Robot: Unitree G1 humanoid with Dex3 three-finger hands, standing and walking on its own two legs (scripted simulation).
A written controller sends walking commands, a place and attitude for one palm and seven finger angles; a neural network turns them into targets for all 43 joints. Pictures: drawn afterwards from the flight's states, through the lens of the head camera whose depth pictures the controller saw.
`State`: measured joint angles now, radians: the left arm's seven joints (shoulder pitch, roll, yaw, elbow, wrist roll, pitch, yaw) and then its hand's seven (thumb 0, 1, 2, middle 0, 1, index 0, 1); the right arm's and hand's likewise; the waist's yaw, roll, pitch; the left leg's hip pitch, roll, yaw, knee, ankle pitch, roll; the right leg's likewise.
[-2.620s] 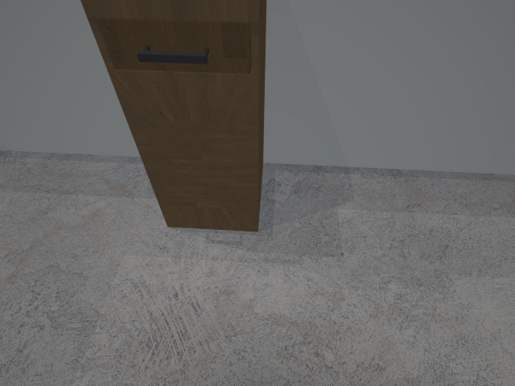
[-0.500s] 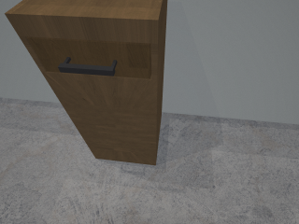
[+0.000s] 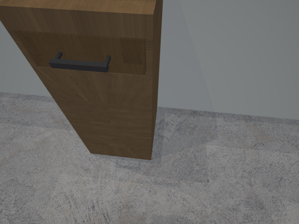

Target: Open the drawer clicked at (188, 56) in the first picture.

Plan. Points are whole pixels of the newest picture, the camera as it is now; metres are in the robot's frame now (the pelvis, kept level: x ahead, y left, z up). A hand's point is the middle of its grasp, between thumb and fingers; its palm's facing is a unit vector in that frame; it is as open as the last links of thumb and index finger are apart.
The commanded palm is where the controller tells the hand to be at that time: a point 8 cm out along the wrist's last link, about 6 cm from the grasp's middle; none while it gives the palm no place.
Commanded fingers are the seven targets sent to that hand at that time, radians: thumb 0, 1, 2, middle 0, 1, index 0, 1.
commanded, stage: come to a stop and stand still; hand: left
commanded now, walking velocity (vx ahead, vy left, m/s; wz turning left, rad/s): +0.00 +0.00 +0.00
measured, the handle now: (81, 61) +0.55 +0.25 +0.10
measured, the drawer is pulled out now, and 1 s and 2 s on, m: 0.00 0.00 0.00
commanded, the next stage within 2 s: look again from close up in 0.40 s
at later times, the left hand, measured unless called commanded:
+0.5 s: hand out of the picture +0.02 +0.15 -0.17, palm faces +0.02 -0.98 -0.21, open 7.3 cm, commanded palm none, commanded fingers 0.00 0.90 0.90 -0.20 -0.30 -0.20 -0.30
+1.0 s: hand out of the picture +0.01 +0.19 -0.17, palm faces -0.03 -0.98 -0.22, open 7.4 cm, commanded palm none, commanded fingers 0.00 0.90 0.90 -0.20 -0.30 -0.20 -0.30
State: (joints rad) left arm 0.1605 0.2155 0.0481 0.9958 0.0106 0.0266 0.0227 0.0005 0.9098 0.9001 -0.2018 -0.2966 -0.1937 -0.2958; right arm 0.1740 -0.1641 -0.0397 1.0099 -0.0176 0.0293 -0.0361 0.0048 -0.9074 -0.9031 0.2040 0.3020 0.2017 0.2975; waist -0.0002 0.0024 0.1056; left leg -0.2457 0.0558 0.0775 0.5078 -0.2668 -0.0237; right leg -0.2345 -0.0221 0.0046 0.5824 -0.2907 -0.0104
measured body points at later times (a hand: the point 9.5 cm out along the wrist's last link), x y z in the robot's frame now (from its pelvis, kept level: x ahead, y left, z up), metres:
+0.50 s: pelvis +0.00 -0.03 +0.01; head +0.02 -0.03 +0.46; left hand +0.02 +0.20 -0.15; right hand -0.03 -0.25 -0.16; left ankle +0.00 +0.13 -0.73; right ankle -0.03 -0.13 -0.73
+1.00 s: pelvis +0.00 +0.01 +0.00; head +0.01 +0.01 +0.45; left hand +0.01 +0.24 -0.16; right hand +0.01 -0.22 -0.16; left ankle -0.01 +0.12 -0.73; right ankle -0.03 -0.13 -0.73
